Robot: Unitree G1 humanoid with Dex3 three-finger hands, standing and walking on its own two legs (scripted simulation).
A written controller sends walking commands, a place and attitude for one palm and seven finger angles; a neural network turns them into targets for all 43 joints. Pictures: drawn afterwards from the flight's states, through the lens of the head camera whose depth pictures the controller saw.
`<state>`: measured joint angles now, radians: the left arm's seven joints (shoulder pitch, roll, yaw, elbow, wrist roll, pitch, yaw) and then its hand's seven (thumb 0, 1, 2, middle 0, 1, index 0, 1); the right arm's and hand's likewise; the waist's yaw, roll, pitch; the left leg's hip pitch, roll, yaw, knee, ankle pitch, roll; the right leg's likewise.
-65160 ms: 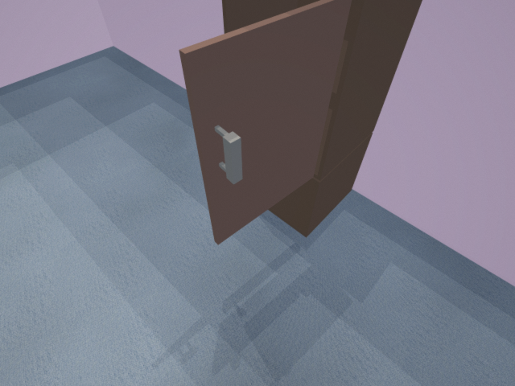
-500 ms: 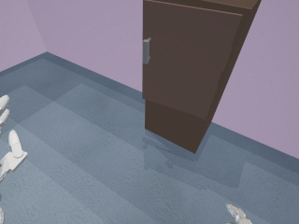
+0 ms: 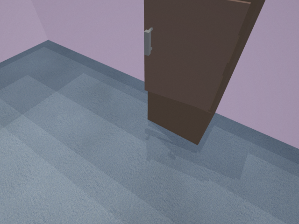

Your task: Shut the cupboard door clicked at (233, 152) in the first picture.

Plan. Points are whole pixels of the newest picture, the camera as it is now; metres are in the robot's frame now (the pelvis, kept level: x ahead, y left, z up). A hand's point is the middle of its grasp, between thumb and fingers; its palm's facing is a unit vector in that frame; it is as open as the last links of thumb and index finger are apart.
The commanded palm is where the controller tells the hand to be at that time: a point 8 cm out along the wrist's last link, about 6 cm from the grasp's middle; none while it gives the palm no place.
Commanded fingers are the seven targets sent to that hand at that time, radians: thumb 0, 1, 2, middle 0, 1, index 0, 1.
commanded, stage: let the arm hang, fingers relaxed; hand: left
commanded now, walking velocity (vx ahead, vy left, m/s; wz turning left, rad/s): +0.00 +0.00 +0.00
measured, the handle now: (149, 41) +0.92 +0.06 +0.02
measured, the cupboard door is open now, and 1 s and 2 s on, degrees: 8 8 8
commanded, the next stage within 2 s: look to check the result in 0.58 s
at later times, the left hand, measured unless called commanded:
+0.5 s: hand out of the picture -0.03 +0.15 -0.18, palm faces +0.04 -0.99 -0.13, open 7.4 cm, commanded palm none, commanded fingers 0.00 0.90 0.90 -0.20 -0.30 -0.20 -0.30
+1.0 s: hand out of the picture -0.03 +0.19 -0.17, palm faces +0.02 -0.98 -0.20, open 7.4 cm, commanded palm none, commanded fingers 0.00 0.90 0.90 -0.20 -0.30 -0.20 -0.30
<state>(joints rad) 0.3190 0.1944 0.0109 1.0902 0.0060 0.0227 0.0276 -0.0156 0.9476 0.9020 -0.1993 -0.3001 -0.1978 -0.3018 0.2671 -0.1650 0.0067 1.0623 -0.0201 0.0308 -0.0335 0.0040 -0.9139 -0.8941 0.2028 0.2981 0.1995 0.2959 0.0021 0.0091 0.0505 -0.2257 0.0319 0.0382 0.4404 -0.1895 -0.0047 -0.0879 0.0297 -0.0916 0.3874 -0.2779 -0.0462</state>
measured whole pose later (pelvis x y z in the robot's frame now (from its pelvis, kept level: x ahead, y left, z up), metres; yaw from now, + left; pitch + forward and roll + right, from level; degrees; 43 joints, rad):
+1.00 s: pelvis +0.00 +0.02 +0.00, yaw -1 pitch -2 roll +0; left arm 0.34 0.14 0.01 1.16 0.01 0.00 0.04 0.00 0.91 0.90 -0.20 -0.30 -0.19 -0.30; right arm 0.30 -0.15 0.00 1.13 -0.02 0.00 -0.04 0.00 -0.91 -0.89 0.20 0.30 0.20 0.30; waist 0.00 0.01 0.03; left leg -0.19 0.01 0.08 0.40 -0.17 0.03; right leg -0.08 0.00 -0.06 0.38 -0.27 -0.02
